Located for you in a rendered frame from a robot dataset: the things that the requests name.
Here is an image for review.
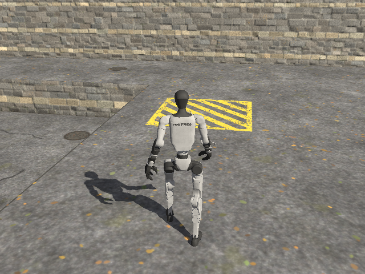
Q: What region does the left robot hand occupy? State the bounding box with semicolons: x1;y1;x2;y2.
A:
145;164;157;180

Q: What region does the right robot shin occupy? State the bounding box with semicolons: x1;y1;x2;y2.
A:
192;198;202;239

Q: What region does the right robot foot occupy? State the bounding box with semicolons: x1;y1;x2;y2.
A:
191;231;202;247

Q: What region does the right robot hand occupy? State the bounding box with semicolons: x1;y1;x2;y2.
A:
198;151;212;160

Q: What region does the robot left forearm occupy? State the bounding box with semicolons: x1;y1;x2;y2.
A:
147;139;160;167

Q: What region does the left robot upper arm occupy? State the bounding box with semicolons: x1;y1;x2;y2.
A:
155;115;171;148

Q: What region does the robot right forearm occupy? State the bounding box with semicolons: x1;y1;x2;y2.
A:
203;137;212;154

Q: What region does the right robot upper arm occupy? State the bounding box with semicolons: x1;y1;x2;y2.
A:
194;114;209;144

